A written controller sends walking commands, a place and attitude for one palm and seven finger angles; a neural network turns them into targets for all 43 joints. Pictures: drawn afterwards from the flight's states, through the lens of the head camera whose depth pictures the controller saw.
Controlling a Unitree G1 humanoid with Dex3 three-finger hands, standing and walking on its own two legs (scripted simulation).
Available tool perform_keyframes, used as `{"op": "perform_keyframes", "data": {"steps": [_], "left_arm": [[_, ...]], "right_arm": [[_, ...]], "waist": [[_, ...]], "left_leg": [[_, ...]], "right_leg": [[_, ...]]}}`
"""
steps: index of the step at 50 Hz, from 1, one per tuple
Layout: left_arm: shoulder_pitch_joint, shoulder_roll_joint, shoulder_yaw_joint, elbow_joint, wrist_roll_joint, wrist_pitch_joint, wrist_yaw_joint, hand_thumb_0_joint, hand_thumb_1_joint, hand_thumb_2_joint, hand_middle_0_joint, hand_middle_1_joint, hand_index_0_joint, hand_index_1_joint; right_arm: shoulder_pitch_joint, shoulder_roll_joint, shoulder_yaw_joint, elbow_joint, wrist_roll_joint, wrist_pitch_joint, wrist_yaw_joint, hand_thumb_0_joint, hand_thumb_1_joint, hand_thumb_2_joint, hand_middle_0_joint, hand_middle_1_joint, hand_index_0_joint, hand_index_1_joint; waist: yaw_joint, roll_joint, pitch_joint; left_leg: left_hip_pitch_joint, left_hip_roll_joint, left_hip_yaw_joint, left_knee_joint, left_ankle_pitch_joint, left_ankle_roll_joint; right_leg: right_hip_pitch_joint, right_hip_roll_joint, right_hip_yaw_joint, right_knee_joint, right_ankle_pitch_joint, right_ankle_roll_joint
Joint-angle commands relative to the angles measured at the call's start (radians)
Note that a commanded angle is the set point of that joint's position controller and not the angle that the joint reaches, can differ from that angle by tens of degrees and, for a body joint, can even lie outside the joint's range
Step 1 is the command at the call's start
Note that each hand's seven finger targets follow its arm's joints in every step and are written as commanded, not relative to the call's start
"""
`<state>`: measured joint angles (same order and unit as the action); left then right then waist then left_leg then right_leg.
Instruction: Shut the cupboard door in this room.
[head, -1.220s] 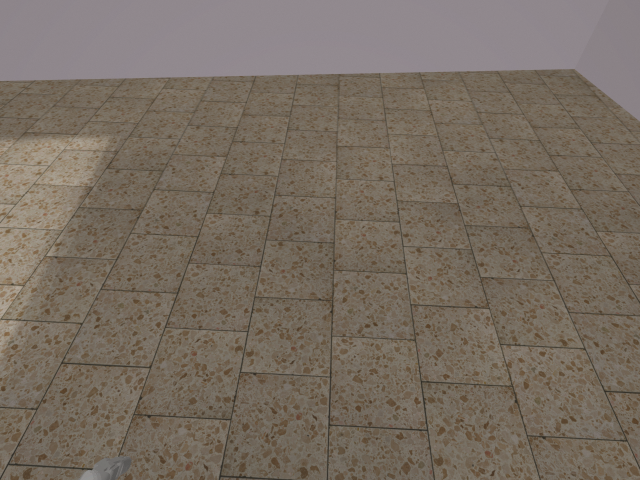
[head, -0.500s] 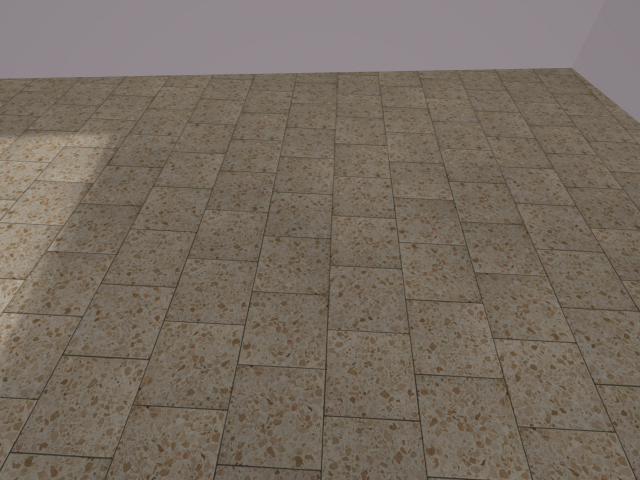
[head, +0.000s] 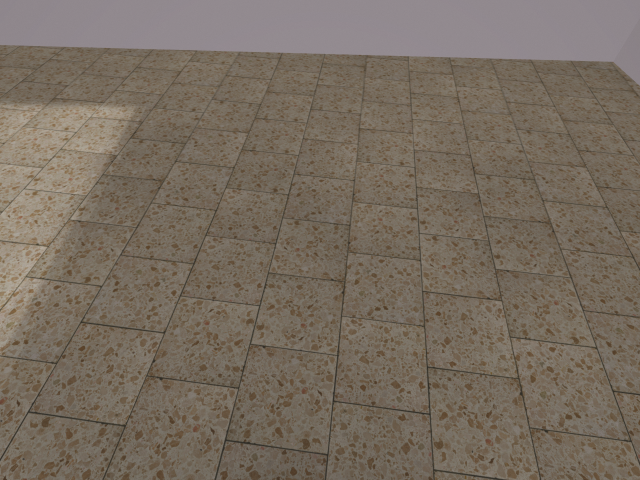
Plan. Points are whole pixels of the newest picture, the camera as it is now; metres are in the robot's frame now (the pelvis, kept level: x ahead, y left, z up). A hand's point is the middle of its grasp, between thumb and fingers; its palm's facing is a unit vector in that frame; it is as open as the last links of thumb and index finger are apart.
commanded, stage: turn or walk to find it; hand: left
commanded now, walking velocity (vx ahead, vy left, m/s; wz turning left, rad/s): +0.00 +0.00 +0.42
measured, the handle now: out of the picture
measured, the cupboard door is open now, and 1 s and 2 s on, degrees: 82 82 82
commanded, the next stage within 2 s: none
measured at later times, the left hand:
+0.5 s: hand out of the picture +0.04 +0.20 -0.15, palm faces +0.21 -0.94 -0.29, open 7.4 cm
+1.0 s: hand out of the picture -0.15 +0.16 -0.19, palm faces +0.49 -0.85 -0.22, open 7.4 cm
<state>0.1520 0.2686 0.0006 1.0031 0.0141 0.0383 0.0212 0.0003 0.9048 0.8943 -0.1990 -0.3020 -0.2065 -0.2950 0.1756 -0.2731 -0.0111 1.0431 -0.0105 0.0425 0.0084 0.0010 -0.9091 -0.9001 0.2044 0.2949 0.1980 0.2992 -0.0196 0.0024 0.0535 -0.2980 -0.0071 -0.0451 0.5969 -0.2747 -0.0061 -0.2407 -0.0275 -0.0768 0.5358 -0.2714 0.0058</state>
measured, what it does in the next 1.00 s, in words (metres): steps on the spot, turning left: right foot, then left foot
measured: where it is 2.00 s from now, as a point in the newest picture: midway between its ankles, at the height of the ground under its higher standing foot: outside the picture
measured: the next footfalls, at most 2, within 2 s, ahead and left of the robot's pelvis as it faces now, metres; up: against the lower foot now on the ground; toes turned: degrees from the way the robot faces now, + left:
right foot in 0.50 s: +0.01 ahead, -0.13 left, +0.00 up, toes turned +12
left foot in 0.96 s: -0.09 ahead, +0.09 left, +0.00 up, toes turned +30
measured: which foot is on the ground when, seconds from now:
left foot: down 0.00-0.50, up 0.52-0.94, down 0.96-1.00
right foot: down 0.00-0.08, up 0.10-0.48, down 0.50-0.96, up 0.98-1.00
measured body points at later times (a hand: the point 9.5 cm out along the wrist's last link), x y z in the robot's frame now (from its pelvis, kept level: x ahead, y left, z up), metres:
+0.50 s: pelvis -0.03 -0.03 +0.00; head +0.00 -0.04 +0.45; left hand +0.02 +0.25 -0.13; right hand +0.05 -0.27 -0.16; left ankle +0.03 +0.11 -0.73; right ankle -0.03 -0.14 -0.74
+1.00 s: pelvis -0.06 -0.02 -0.01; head -0.04 +0.03 +0.44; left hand -0.18 +0.21 -0.17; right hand +0.14 -0.20 -0.14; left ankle -0.13 +0.07 -0.73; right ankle -0.03 -0.14 -0.72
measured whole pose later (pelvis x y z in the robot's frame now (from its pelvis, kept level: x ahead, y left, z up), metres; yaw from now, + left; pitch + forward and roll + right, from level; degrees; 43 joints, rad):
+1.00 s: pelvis -0.06 -0.02 -0.01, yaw +27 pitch +0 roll +1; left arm 0.30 0.24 0.05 0.97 0.02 0.05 0.03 0.00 0.90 0.89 -0.20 -0.30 -0.21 -0.30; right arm 0.14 -0.20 -0.05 0.96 -0.01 0.04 0.01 0.00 -0.91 -0.90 0.20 0.29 0.20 0.30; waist 0.03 -0.08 0.09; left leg -0.25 0.00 0.07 0.59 -0.35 0.02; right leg -0.31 -0.14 -0.16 0.77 -0.47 0.04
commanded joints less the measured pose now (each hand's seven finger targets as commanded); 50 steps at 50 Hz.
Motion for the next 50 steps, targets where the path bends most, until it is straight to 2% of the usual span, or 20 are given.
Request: {"op": "perform_keyframes", "data": {"steps": [1, 2, 3, 4, 5, 10, 17, 22, 23, 24, 25, 26, 27, 30, 40, 45, 46, 47, 48, 50], "left_arm": [[-0.012, 0.201, 0.053, -0.096, 0.010, -0.015, 0.018, 0.000, 0.900, 0.900, -0.200, -0.300, -0.200, -0.300], [-0.004, 0.180, 0.053, -0.107, 0.007, -0.010, 0.015, 0.000, 0.900, 0.900, -0.200, -0.300, -0.200, -0.300], [0.001, 0.128, 0.047, -0.121, 0.001, -0.003, 0.010, 0.000, 0.900, 0.900, -0.200, -0.300, -0.200, -0.300], [-0.041, 0.106, 0.042, -0.143, 0.002, -0.003, 0.013, 0.000, 0.900, 0.900, -0.200, -0.300, -0.200, -0.300], [-0.039, 0.120, 0.049, -0.136, 0.006, 0.003, 0.018, 0.000, 0.900, 0.900, -0.200, -0.300, -0.200, -0.300], [0.021, 0.068, 0.059, -0.111, 0.002, -0.006, 0.003, 0.000, 0.900, 0.900, -0.200, -0.300, -0.200, -0.300], [-0.005, 0.029, 0.060, -0.138, -0.006, -0.006, 0.006, 0.000, 0.900, 0.900, -0.200, -0.300, -0.200, -0.300], [0.127, 0.040, 0.070, -0.115, -0.011, -0.009, 0.013, 0.000, 0.900, 0.900, -0.200, -0.300, -0.200, -0.300], [0.172, 0.058, 0.077, -0.106, -0.007, -0.014, 0.014, 0.000, 0.900, 0.900, -0.200, -0.300, -0.200, -0.300], [0.189, 0.135, 0.091, -0.109, 0.008, -0.024, 0.021, 0.000, 0.900, 0.900, -0.200, -0.300, -0.200, -0.300], [0.155, 0.211, 0.100, -0.134, 0.019, -0.028, 0.023, 0.000, 0.900, 0.900, -0.200, -0.300, -0.200, -0.300], [0.093, 0.188, 0.088, -0.163, 0.007, -0.024, 0.026, 0.000, 0.900, 0.900, -0.200, -0.300, -0.200, -0.300], [0.014, 0.143, 0.085, -0.179, 0.007, -0.035, 0.027, 0.000, 0.900, 0.900, -0.200, -0.300, -0.200, -0.300], [-0.031, 0.087, 0.065, -0.188, 0.006, -0.045, 0.019, 0.000, 0.900, 0.900, -0.200, -0.300, -0.200, -0.300], [0.199, 0.132, 0.082, -0.113, 0.020, -0.045, 0.018, 0.000, 0.900, 0.900, -0.200, -0.300, -0.200, -0.300], [0.187, 0.155, 0.093, -0.089, 0.018, -0.038, 0.015, 0.000, 0.900, 0.900, -0.200, -0.300, -0.200, -0.300], [0.171, 0.148, 0.093, -0.092, 0.009, -0.035, 0.013, 0.000, 0.900, 0.900, -0.200, -0.300, -0.200, -0.300], [0.170, 0.116, 0.088, -0.107, 0.001, -0.030, 0.010, 0.000, 0.900, 0.900, -0.200, -0.300, -0.200, -0.300], [0.163, 0.048, 0.072, -0.142, -0.003, -0.027, 0.003, 0.000, 0.900, 0.900, -0.200, -0.300, -0.200, -0.300], [0.079, 0.052, 0.066, -0.148, 0.008, -0.004, 0.013, 0.000, 0.900, 0.900, -0.200, -0.300, -0.200, -0.300]], "right_arm": [[0.065, -0.103, -0.041, -0.067, 0.000, -0.016, -0.005, 0.000, -0.900, -0.900, 0.200, 0.300, 0.200, 0.300], [0.084, -0.115, -0.045, -0.072, -0.003, -0.021, -0.004, 0.000, -0.900, -0.900, 0.200, 0.300, 0.200, 0.300], [0.102, -0.167, -0.054, -0.081, -0.012, -0.027, -0.003, 0.000, -0.900, -0.900, 0.200, 0.300, 0.200, 0.300], [0.131, -0.200, -0.066, -0.081, -0.014, -0.033, -0.009, 0.000, -0.900, -0.900, 0.200, 0.300, 0.200, 0.300], [0.129, -0.196, -0.069, -0.076, -0.010, -0.032, -0.022, 0.000, -0.900, -0.900, 0.200, 0.300, 0.200, 0.300], [0.084, -0.140, -0.071, -0.111, -0.007, -0.039, -0.035, 0.000, -0.900, -0.900, 0.200, 0.300, 0.200, 0.300], [0.139, -0.130, -0.089, -0.110, -0.013, -0.024, -0.035, 0.000, -0.900, -0.900, 0.200, 0.300, 0.200, 0.300], [0.071, -0.134, -0.101, -0.141, -0.013, -0.010, -0.022, 0.000, -0.900, -0.900, 0.200, 0.300, 0.200, 0.300], [0.052, -0.119, -0.101, -0.153, -0.008, -0.006, -0.018, 0.000, -0.900, -0.900, 0.200, 0.300, 0.200, 0.300], [0.060, -0.065, -0.098, -0.160, 0.000, -0.001, -0.011, 0.000, -0.900, -0.900, 0.200, 0.300, 0.200, 0.300], [0.055, -0.018, -0.092, -0.188, -0.006, -0.003, -0.015, 0.000, -0.900, -0.900, 0.200, 0.300, 0.200, 0.300], [0.036, -0.079, -0.107, -0.182, -0.019, -0.001, -0.013, 0.000, -0.900, -0.900, 0.200, 0.300, 0.200, 0.300], [0.065, -0.078, -0.108, -0.157, -0.020, 0.012, -0.003, 0.000, -0.900, -0.900, 0.200, 0.300, 0.200, 0.300], [0.130, -0.053, -0.100, -0.110, -0.015, 0.019, 0.008, 0.000, -0.900, -0.900, 0.200, 0.300, 0.200, 0.300], [-0.052, -0.022, -0.065, -0.147, -0.004, 0.008, 0.002, 0.000, -0.900, -0.900, 0.200, 0.300, 0.200, 0.300], [0.000, -0.022, -0.056, -0.137, 0.006, -0.013, -0.003, 0.000, -0.900, -0.900, 0.200, 0.300, 0.200, 0.300], [0.043, -0.042, -0.059, -0.126, 0.003, -0.020, -0.004, 0.000, -0.900, -0.900, 0.200, 0.300, 0.200, 0.300], [0.093, -0.104, -0.074, -0.115, -0.003, -0.032, -0.005, 0.000, -0.900, -0.900, 0.200, 0.300, 0.200, 0.300], [0.126, -0.197, -0.095, -0.111, -0.004, -0.037, -0.011, 0.000, -0.900, -0.900, 0.200, 0.300, 0.200, 0.300], [0.136, -0.178, -0.092, -0.093, -0.003, -0.027, -0.026, 0.000, -0.900, -0.900, 0.200, 0.300, 0.200, 0.300]], "waist": [[-0.009, -0.144, -0.068], [-0.014, -0.054, -0.072], [-0.021, 0.156, -0.051], [-0.037, 0.297, -0.026], [-0.029, 0.235, -0.028], [0.003, 0.128, -0.120], [-0.028, 0.158, -0.137], [0.030, 0.152, -0.133], [0.050, 0.112, -0.128], [0.057, -0.063, -0.120], [0.061, -0.317, -0.047], [0.046, -0.202, -0.008], [0.001, -0.210, 0.027], [-0.042, -0.155, 0.062], [0.064, -0.167, -0.018], [0.038, -0.213, -0.102], [0.012, -0.172, -0.128], [-0.016, -0.014, -0.186], [-0.026, 0.282, -0.186], [-0.041, 0.187, -0.131]], "left_leg": [[0.038, 0.053, 0.032, -0.002, 0.003, -0.001], [0.089, 0.091, -0.038, -0.087, 0.120, 0.022], [0.077, 0.207, -0.264, -0.208, 0.227, 0.084], [0.067, 0.309, -0.467, -0.336, 0.312, 0.170], [0.063, 0.313, -0.487, -0.353, 0.305, 0.194], [0.155, 0.199, -0.317, -0.274, 0.328, 0.183], [0.186, 0.190, -0.404, -0.269, 0.347, 0.195], [0.005, 0.122, -0.389, -0.255, 0.173, 0.131], [-0.092, 0.076, -0.341, -0.217, 0.065, 0.087], [-0.263, -0.012, -0.225, -0.032, -0.100, 0.024], [-0.414, -0.120, -0.046, 0.263, -0.239, -0.037], [-0.332, -0.049, -0.089, 0.418, -0.234, -0.019], [-0.288, -0.030, -0.099, 0.493, -0.148, -0.016], [-0.260, -0.012, -0.024, 0.624, -0.030, -0.037], [-0.208, 0.034, 0.074, 0.299, -0.176, -0.062], [-0.005, 0.010, 0.133, -0.033, -0.081, -0.031], [0.107, 0.016, 0.127, -0.165, 0.055, -0.020], [0.293, 0.120, 0.020, -0.234, 0.284, 0.016], [0.420, 0.377, -0.297, -0.226, 0.716, 0.134], [0.303, 0.379, -0.217, -0.211, 0.807, 0.214]], "right_leg": [[-0.032, -0.284, 0.144, -0.083, 0.219, -0.111], [-0.100, -0.224, 0.079, 0.003, 0.133, -0.062], [-0.171, -0.080, -0.021, 0.177, -0.055, 0.013], [-0.229, 0.007, -0.006, 0.377, -0.302, 0.040], [-0.244, -0.014, 0.095, 0.490, -0.303, 0.031], [-0.262, -0.021, 0.096, 0.525, -0.173, 0.047], [-0.191, 0.014, 0.092, 0.296, -0.215, 0.053], [0.074, 0.046, 0.063, -0.014, -0.063, 0.034], [0.187, 0.022, 0.063, -0.151, 0.008, 0.027], [0.300, -0.151, 0.228, -0.259, -0.088, -0.027], [0.216, -0.413, 0.534, -0.349, -0.154, -0.123], [0.003, -0.430, 0.459, -0.348, -0.142, -0.140], [-0.091, -0.348, 0.371, -0.374, -0.181, -0.115], [-0.088, -0.234, 0.178, -0.303, 0.032, -0.098], [0.162, -0.305, 0.108, -0.159, 0.463, -0.168], [0.169, -0.297, 0.046, -0.025, 0.597, -0.114], [0.118, -0.273, -0.002, 0.046, 0.543, -0.069], [-0.016, -0.216, -0.062, 0.201, 0.361, -0.010], [-0.303, -0.086, -0.085, 0.390, -0.274, 0.061], [-0.299, -0.089, 0.038, 0.541, -0.343, 0.059]]}}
